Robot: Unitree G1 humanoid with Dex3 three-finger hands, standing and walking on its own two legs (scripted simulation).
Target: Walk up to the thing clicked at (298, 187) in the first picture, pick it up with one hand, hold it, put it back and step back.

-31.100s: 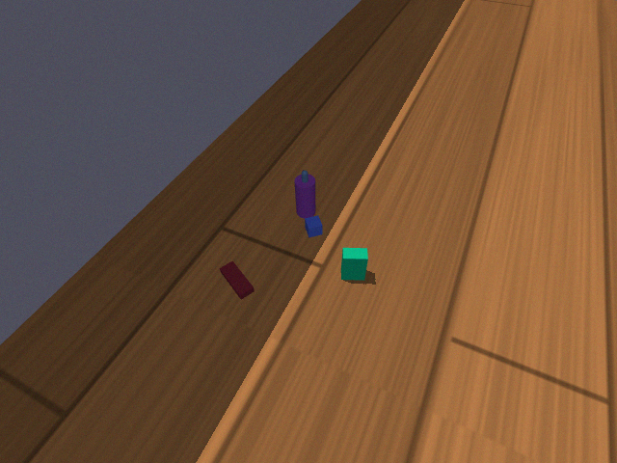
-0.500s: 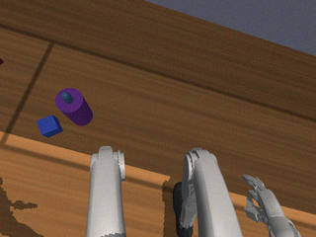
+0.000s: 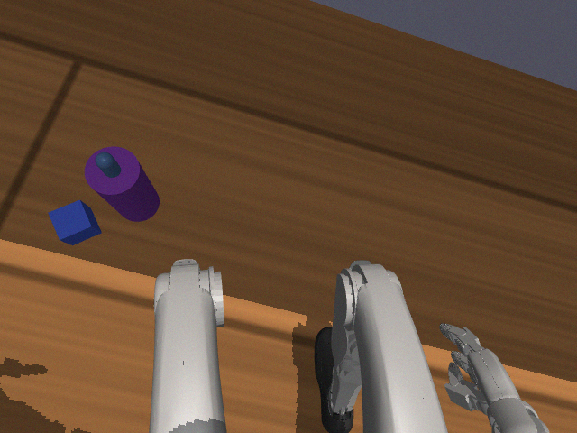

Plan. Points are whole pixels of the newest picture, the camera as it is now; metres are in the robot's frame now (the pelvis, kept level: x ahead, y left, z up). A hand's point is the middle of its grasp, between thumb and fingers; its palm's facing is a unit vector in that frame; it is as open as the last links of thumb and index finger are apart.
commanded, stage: go down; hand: left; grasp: from the side
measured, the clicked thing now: (123, 183) +0.48 +0.31 -0.28
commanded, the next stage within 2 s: approach in 0.46 s
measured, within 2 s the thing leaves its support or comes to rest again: neither
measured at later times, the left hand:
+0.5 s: hand out of the picture +0.34 +0.49 +0.01, palm faces +0.44 -0.89 -0.10, open 17.6 cm
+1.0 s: hand out of the picture +0.38 +0.45 -0.14, palm faces +0.42 -0.91 +0.02, open 17.6 cm
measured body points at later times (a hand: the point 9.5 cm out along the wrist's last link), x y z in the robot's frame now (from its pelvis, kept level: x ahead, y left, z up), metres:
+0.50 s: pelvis +0.00 +0.00 -0.02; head +0.21 +0.09 +0.36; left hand +0.31 +0.54 +0.01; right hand +0.17 -0.27 -0.12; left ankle +0.09 +0.14 -0.37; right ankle +0.09 -0.13 -0.37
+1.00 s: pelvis +0.00 +0.01 -0.08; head +0.23 +0.13 +0.29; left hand +0.36 +0.49 -0.14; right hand +0.18 -0.26 -0.15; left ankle +0.09 +0.14 -0.37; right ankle +0.09 -0.13 -0.37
